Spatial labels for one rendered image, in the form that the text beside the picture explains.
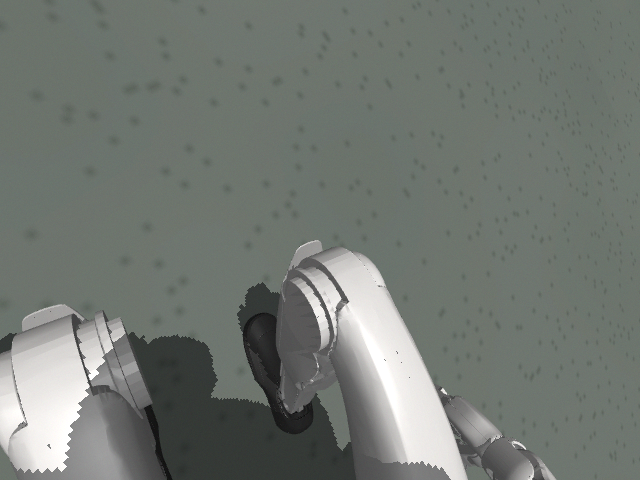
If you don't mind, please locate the left robot foot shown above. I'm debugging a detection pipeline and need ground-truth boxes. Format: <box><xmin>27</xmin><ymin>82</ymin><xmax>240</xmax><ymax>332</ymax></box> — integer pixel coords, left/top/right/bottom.
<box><xmin>144</xmin><ymin>405</ymin><xmax>172</xmax><ymax>480</ymax></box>

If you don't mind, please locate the right robot foot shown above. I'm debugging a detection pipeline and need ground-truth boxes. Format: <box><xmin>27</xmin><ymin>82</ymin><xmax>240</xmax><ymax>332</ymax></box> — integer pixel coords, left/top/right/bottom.
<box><xmin>243</xmin><ymin>313</ymin><xmax>313</xmax><ymax>434</ymax></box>

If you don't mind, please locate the right robot hand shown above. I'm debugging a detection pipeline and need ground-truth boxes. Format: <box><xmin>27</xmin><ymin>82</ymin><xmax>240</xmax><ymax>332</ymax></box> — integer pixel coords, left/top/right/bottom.
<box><xmin>434</xmin><ymin>384</ymin><xmax>505</xmax><ymax>471</ymax></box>

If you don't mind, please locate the right robot arm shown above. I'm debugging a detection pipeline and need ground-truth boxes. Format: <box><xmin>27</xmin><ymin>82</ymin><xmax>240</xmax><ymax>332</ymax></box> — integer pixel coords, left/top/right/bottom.
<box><xmin>481</xmin><ymin>437</ymin><xmax>557</xmax><ymax>480</ymax></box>

